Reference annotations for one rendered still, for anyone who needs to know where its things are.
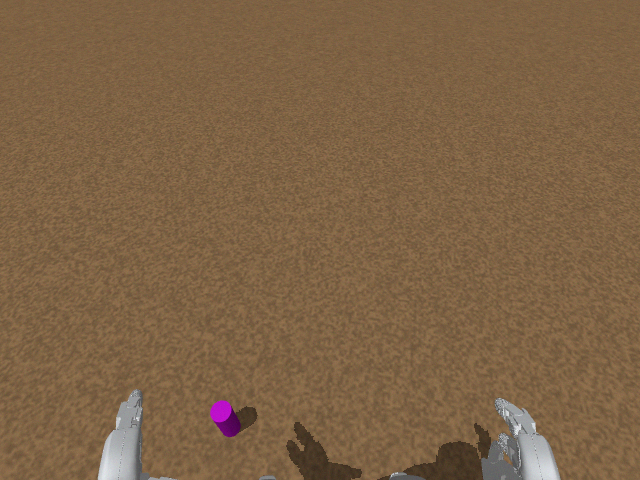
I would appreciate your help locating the can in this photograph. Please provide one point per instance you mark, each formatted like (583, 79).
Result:
(225, 418)

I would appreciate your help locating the right robot hand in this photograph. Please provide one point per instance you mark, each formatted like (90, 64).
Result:
(530, 453)

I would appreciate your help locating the left robot hand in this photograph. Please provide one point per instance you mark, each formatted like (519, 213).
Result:
(121, 457)

